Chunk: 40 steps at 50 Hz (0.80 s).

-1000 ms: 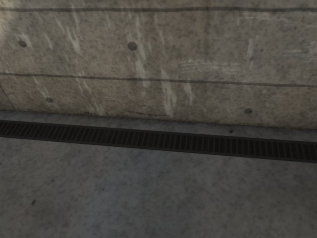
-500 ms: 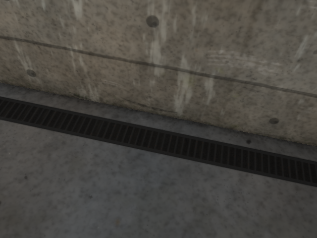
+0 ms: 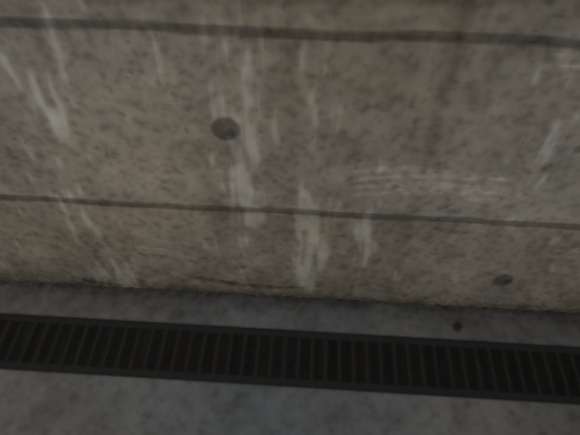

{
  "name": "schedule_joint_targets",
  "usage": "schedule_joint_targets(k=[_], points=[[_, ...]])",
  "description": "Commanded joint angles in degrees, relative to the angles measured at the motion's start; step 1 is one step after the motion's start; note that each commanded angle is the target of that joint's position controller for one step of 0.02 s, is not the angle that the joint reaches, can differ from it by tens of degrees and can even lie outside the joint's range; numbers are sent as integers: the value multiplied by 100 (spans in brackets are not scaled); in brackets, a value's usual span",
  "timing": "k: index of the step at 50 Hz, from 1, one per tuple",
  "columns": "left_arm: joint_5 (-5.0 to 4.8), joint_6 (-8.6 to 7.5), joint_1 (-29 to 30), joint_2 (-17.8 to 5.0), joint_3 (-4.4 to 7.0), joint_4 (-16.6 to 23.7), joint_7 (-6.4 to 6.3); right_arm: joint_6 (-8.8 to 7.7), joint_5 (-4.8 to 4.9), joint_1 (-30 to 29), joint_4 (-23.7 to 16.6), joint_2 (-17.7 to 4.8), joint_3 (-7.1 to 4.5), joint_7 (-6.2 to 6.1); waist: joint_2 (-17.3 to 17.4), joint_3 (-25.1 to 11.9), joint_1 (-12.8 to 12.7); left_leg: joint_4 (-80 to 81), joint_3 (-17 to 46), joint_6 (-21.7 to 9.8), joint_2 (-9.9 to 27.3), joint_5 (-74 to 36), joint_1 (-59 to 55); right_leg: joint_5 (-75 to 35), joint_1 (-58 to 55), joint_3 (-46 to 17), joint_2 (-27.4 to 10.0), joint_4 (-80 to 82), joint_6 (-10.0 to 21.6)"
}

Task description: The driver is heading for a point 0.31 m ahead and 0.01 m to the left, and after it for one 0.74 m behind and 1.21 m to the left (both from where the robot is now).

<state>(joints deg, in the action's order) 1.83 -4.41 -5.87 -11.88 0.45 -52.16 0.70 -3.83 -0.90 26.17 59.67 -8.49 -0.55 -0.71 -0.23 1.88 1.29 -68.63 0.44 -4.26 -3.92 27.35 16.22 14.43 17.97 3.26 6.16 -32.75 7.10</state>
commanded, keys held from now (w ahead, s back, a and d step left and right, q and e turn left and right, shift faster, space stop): w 0.12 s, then q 0.88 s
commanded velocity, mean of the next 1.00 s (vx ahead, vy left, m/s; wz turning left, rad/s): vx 0.17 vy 0.00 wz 0.39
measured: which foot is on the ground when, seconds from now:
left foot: up 0.00-0.32, down 0.34-0.96, up 0.98-1.00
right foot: down 0.00-0.34, up 0.36-0.94, down 0.96-1.00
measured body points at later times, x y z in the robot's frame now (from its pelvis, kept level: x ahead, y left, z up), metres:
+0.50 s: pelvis +0.21 +0.08 +0.01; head +0.25 +0.11 +0.46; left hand +0.27 +0.35 -0.14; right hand +0.35 -0.16 -0.12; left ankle +0.30 +0.15 -0.73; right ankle +0.17 -0.06 -0.65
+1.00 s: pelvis +0.24 +0.03 +0.01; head +0.28 +0.03 +0.46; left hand +0.23 +0.34 -0.10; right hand +0.44 -0.21 -0.12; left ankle +0.29 +0.15 -0.71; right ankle +0.31 -0.07 -0.73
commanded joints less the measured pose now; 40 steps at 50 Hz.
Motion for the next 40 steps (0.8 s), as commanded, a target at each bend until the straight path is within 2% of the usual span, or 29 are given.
schedule_joint_targets(k=[1, 2, 3, 4, 6, 7, 8, 9, 11, 12, 13, 14, 15, 16, 17, 18, 19, 20, 21, 22, 23, 24, 26, 27, 29, 32, 36, 37, 40], points=[[35, -43, -855, -385, 163, -174, -10, -12, -93, -156, -385, -492, -136, 54, -151, 257, -124, 95, 375, 52, 614, -263, 1987, -1214, -1099, -2421, -1915, 1786, 1005], [17, -37, -1089, -210, 117, -290, -59, 65, -65, -135, -416, -326, -108, 101, -261, 264, -8, 155, 314, 119, 657, -389, 1713, -1079, -659, -2334, -1882, 1991, 957], [-61, -57, -1207, -262, 128, -339, -101, 104, -157, -333, -496, -266, -122, 118, -166, 280, -1, 289, 218, 220, 740, -712, 1729, -1057, -553, -2232, -1827, 2168, 909], [-75, -109, -1209, -447, 190, -370, -113, 105, -191, -698, -647, -331, -129, 142, -89, 336, 24, 552, 165, 268, 821, -1040, 1860, -1207, -502, -2115, -1846, 2310, 907], [-126, -183, -1236, -843, 319, -412, -158, 85, -151, -1350, -857, -366, -108, 194, -113, 326, 1, 1151, 13, 374, 915, -1523, 1823, -1684, -366, -1617, -1682, 2496, 830], [-167, -166, -1249, -789, 313, -425, -150, 25, -74, -1661, -983, -406, -90, 198, -258, 437, 16, 1638, -154, 371, 861, -1797, 1686, -2210, -242, -1294, -1511, 2534, 678], [-212, -185, -1255, -619, 260, -453, -134, 9, -1, -1905, -987, -334, -44, 200, -385, 404, -2, 2067, -315, 355, 748, -2004, 1363, -2805, -204, -906, -1361, 2489, 526], [-227, -220, -1295, -560, 221, -496, -111, -17, 58, -2061, -1013, -362, -30, 184, -463, 350, -74, 2529, -401, 344, 621, -2396, 1056, -3299, -219, -578, -1191, 2394, 334], [-211, -262, -1581, -686, 209, -620, -127, -67, 100, -2407, -1032, -317, 16, 161, -603, 205, -254, 3292, -455, 278, 395, -2875, 583, -3478, -545, -379, -1191, 2329, 238], [-156, -297, -1490, -824, 236, -607, -160, -91, 101, -2505, -1026, -433, -7, 129, -603, 141, -251, 3527, -343, 241, 395, -3036, 434, -3542, -805, -400, -1304, 2243, 222], [-161, -348, -1451, -914, 267, -588, -158, -127, 0, -2459, -997, -692, -64, 161, -505, 156, -197, 3783, -321, 231, 347, -2948, 317, -3663, -1014, -382, -1369, 2101, 157], [-164, -339, -1291, -918, 299, -620, -219, -144, -5, -2249, -947, -873, -132, 205, -435, 48, -2, 3987, -237, 127, 294, -2999, 141, -3855, -1282, -425, -1496, 1823, 36], [-186, -292, -1167, -923, 286, -605, -286, -183, -44, -1849, -786, -910, -159, 208, -481, -170, 184, 4225, -180, 4, 237, -2979, -177, -4191, -1479, -342, -1492, 1269, -78], [-200, -264, -1153, -915, 300, -599, -312, -215, -81, -1203, -504, -1020, -208, 171, -363, -523, 449, 4550, -238, -70, 103, -3077, -635, -4117, -1691, -160, -1233, 272, -208], [-275, -251, -1186, -882, 260, -498, -314, -259, -183, -695, -311, -1218, -261, 122, -204, -833, 521, 4648, 36, -172, 441, -3888, -1369, -3027, -1192, 42, -933, -846, -316], [-520, -250, -1973, -237, 92, -393, -304, -270, -302, -485, -382, -1855, -438, 139, 1340, -1488, 179, 3803, 1783, -1161, 2075, -7274, -3307, 692, 873, 245, -288, -3011, -588], [-374, -169, -2063, -632, 140, -542, -298, -156, 1, -417, -372, -1696, -457, 147, 1180, -2395, 294, 4270, 2781, -1668, 2508, -7398, -3472, 1821, 1194, -329, -114, -3952, -513], [-210, -108, -1710, -872, 174, -451, -282, -100, 144, -873, -493, -1573, -421, 142, 694, -2036, 119, 4588, 2485, -1489, 2276, -6114, -2824, 1391, 1166, -673, -449, -3971, -501], [-212, -112, -1343, -835, 165, -366, -246, -12, 115, -1350, -527, -1359, -356, 169, 496, -1314, 0, 4848, 2289, -1265, 1983, -4860, -2100, 1101, 1212, -635, -610, -3813, -541], [-162, -75, -1004, -872, 181, -278, -220, 39, 119, -1573, -554, -1222, -300, 154, 314, -822, -64, 5076, 2121, -1040, 1777, -4390, -1477, 931, 1200, -643, -732, -3537, -588], [-93, 24, -876, -862, 188, -171, -208, 64, 152, -1657, -501, -1164, -253, 128, 279, -593, -161, 5235, 2029, -857, 1623, -4042, -1027, 826, 1022, -644, -774, -3220, -647], [-24, 109, -812, -824, 181, -128, -211, 104, 198, -1697, -480, -1249, -249, 95, 254, -506, -221, 5266, 1930, -693, 1485, -4042, -771, 697, 870, -628, -729, -2955, -705], [-47, 238, -736, -657, 164, -34, -252, 117, 135, -1636, -439, -1548, -320, 66, 276, -568, -219, 5208, 1870, -592, 1343, -4103, -568, 625, 745, -553, -587, -2665, -826], [-54, 298, -681, -687, 175, 18, -280, 128, 106, -1609, -423, -1618, -342, 64, 323, -632, -225, 5189, 1918, -565, 1301, -3902, -520, 594, 749, -570, -552, -2565, -869], [-84, 399, -462, -804, 218, 81, -360, 217, 80, -1723, -525, -1645, -349, 40, 517, -650, -204, 5261, 2044, -346, 1217, -3237, -267, 469, 761, -569, -485, -2356, -841], [-119, 489, -174, -931, 258, 154, -344, 343, 87, -1638, -558, -1673, -374, 9, 762, -471, -61, 5493, 2427, -168, 1090, -1599, -148, 231, 995, -660, -488, -2144, -807], [-110, 431, 98, -1029, 280, 199, -290, 438, 101, -1446, -584, -1717, -421, -42, 868, -317, 152, 5565, 2902, -263, 1093, -776, -396, 249, 1213, -777, -454, -1838, -817], [-119, 428, 46, -988, 267, 159, -311, 422, 89, -1484, -595, -1701, -418, -56, 996, -320, 131, 5563, 3006, -317, 1134, -658, -428, 314, 1179, -833, -450, -1708, -816], [-166, 366, 122, -1001, 259, 234, -348, 460, 74, -1325, -534, -1832, -463, -75, 908, -264, 204, 5528, 3290, -408, 1174, -812, -567, 535, 1029, -881, -380, -1190, -740]])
